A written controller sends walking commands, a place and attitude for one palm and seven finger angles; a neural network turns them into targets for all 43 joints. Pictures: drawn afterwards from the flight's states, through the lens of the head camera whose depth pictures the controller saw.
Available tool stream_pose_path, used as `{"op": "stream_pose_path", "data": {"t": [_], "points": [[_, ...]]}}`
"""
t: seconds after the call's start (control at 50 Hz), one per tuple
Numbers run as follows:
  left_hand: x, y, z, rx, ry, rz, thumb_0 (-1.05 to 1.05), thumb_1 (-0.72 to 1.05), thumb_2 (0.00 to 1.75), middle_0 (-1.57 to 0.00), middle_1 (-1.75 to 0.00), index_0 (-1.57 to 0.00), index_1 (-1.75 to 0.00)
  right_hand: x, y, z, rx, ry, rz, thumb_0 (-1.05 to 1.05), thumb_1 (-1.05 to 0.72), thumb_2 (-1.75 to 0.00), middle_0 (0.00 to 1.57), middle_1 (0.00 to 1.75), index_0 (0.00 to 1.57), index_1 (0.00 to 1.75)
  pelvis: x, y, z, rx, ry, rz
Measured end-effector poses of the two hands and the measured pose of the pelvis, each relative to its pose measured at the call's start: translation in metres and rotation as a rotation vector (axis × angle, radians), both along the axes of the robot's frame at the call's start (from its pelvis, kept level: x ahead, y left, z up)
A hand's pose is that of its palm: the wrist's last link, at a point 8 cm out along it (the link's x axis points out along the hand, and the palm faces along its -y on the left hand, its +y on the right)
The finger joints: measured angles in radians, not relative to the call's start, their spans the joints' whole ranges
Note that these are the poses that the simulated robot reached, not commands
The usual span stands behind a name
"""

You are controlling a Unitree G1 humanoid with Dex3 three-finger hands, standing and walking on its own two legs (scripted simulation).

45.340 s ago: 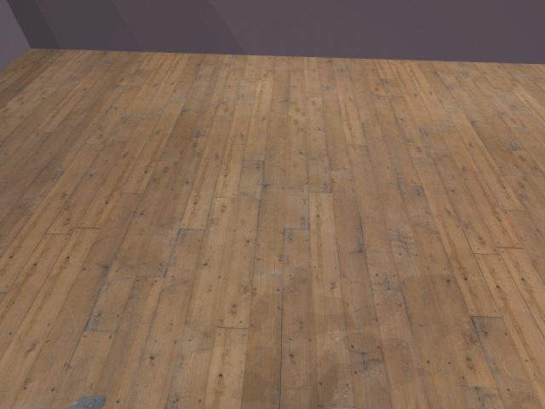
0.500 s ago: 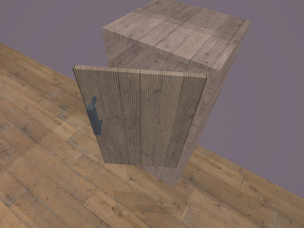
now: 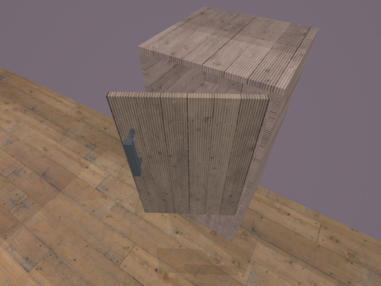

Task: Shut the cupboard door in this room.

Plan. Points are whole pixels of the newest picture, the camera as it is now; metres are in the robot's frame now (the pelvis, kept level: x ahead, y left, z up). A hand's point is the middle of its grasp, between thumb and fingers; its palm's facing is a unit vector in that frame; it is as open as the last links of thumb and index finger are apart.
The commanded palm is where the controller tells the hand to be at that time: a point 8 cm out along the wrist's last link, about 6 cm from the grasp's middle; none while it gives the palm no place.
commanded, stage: come to a stop and stand still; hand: left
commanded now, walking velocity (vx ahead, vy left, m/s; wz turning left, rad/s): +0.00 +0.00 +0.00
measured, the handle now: (134, 153) +0.45 +0.19 -0.01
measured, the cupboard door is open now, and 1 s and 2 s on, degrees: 29 29 29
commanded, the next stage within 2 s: look again from close up in 0.14 s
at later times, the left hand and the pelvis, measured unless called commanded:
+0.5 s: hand out of the picture +0.03 +0.17 -0.17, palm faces +0.01 -0.98 -0.20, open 7.4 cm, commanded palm none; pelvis +0.02 -0.01 +0.01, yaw +0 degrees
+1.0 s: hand (122, 245) +0.21 +0.16 -0.02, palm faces +0.24 -0.97 -0.09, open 7.2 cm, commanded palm +0.12 +0.20 -0.06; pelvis +0.00 -0.04 -0.02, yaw +2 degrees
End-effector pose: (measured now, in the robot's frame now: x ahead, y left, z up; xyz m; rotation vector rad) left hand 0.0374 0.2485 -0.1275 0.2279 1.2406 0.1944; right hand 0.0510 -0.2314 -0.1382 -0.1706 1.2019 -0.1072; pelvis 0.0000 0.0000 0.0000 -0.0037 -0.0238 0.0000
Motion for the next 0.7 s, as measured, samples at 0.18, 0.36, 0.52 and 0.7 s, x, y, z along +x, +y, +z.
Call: {"op": "stream_pose_path", "data": {"t": [0.18,0.36,0.52,0.7], "points": [[-0.002,-0.002,-0.001,-0.019,0.047,-0.008,0.01,0.9,0.9,-0.2,-0.3,-0.2,-0.3,-0.013,0.001,0.002,-0.003,0.069,-0.002,0.0,-0.92,-0.9,0.2,0.3,0.2,0.3,0.006,0.002,0.005,0.007,0.009,-0.005],[-0.01,-0.02,-0.008,-0.06,0.108,0.004,0.01,0.9,0.9,-0.2,-0.3,-0.2,-0.3,-0.022,-0.001,0.002,-0.008,0.133,-0.016,0.0,-0.91,-0.9,0.2,0.3,0.2,0.3,0.014,-0.004,0.006,0.007,0.007,-0.004],[-0.012,-0.034,-0.011,-0.082,0.128,0.016,0.01,0.9,0.9,-0.2,-0.3,-0.2,-0.3,-0.021,-0.005,0.002,-0.011,0.153,-0.024,0.0,-0.91,-0.9,0.2,0.3,0.2,0.3,0.018,-0.01,0.007,0.007,0.004,-0.001],[-0.011,-0.043,-0.011,-0.085,0.129,0.028,0.01,0.9,0.9,-0.2,-0.3,-0.2,-0.3,-0.018,-0.011,0.003,-0.013,0.16,-0.025,0.0,-0.92,-0.9,0.2,0.3,0.2,0.3,0.021,-0.017,0.008,0.008,0.002,0.003]]}}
